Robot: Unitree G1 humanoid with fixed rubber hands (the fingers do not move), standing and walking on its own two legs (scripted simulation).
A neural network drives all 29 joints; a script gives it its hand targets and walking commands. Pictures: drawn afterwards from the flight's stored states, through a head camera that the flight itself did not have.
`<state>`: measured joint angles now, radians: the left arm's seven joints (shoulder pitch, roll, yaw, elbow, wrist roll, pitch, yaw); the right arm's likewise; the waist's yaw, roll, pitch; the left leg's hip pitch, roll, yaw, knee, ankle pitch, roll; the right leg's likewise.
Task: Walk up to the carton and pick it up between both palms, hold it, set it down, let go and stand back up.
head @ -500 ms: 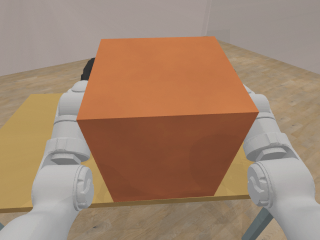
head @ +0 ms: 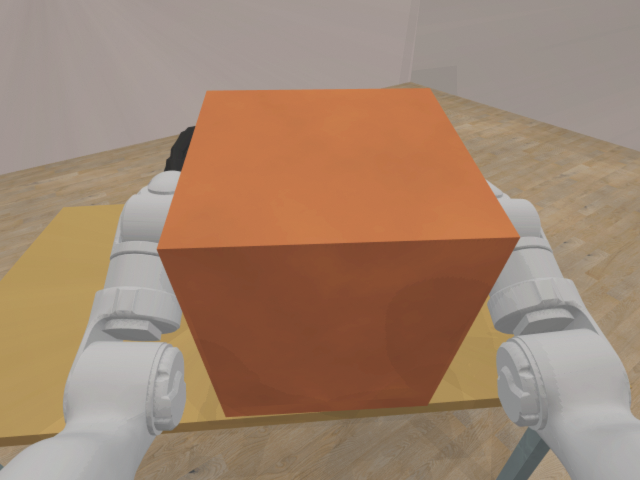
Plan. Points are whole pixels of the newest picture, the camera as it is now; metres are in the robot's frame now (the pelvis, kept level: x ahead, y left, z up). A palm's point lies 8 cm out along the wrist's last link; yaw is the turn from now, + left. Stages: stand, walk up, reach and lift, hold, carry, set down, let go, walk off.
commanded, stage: hold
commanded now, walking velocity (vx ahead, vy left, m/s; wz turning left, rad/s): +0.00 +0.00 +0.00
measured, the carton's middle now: (324, 258) +0.33 +0.01 +0.19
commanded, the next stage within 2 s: none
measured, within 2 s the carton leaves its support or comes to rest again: neither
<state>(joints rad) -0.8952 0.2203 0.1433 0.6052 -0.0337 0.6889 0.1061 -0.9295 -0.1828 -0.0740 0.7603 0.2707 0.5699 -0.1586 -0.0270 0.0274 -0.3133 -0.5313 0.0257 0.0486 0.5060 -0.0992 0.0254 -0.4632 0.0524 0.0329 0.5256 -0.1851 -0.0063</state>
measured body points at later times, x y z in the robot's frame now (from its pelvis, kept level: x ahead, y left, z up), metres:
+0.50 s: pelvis +0.00 +0.00 +0.00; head -0.06 +0.02 +0.45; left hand +0.41 +0.19 +0.24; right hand +0.41 -0.15 +0.23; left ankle +0.09 +0.10 -0.73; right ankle +0.05 -0.11 -0.73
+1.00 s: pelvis +0.00 +0.00 +0.00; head -0.07 +0.01 +0.44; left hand +0.40 +0.18 +0.26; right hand +0.41 -0.15 +0.24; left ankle +0.09 +0.10 -0.73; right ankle +0.05 -0.11 -0.73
